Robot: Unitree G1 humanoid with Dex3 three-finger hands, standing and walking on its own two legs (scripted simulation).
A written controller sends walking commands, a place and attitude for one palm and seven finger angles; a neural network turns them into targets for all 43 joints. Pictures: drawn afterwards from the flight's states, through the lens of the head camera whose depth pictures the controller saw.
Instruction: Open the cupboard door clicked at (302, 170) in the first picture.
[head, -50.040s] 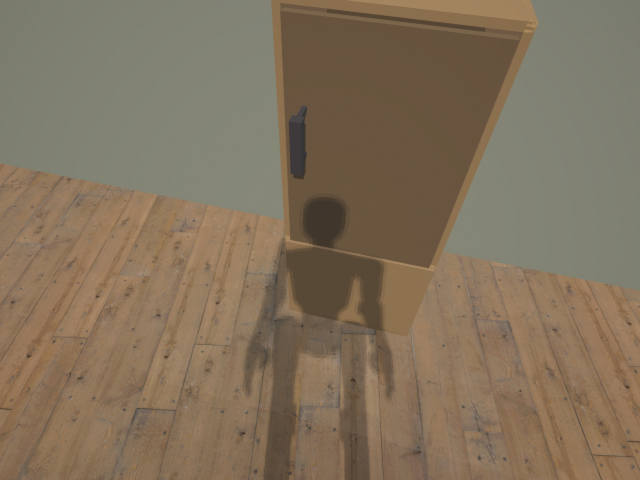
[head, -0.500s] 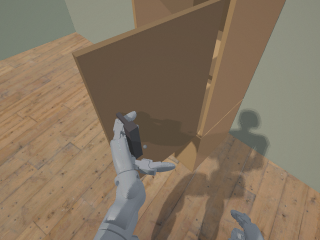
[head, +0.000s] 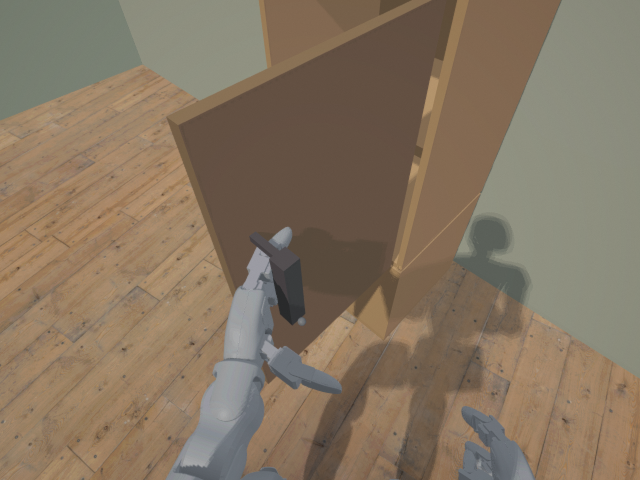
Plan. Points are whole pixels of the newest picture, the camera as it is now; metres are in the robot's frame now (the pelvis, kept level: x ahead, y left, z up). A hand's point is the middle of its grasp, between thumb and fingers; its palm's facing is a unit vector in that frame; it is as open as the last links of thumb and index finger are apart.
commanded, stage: slide the hand sideways off the handle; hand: left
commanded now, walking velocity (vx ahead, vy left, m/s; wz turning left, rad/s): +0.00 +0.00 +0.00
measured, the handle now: (276, 278) +0.35 +0.07 +0.06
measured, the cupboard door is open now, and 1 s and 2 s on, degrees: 90 90 90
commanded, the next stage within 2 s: draw the hand back to the body in 0.78 s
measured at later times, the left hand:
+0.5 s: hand (257, 360) +0.24 +0.08 +0.07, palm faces -0.04 -1.00 -0.03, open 16.2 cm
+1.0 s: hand (215, 382) +0.22 +0.12 +0.07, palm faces -0.05 -1.00 -0.05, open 16.3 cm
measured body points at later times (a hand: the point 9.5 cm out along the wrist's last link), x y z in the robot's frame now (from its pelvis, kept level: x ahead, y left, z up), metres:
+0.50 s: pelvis +0.02 -0.02 -0.01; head +0.06 -0.04 +0.44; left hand +0.24 +0.14 +0.07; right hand +0.20 -0.24 -0.09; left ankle +0.03 +0.12 -0.69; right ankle +0.00 -0.12 -0.69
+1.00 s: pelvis +0.01 -0.01 -0.02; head +0.05 -0.03 +0.43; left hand +0.21 +0.18 +0.08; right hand +0.20 -0.24 -0.09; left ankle +0.03 +0.12 -0.69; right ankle +0.00 -0.12 -0.69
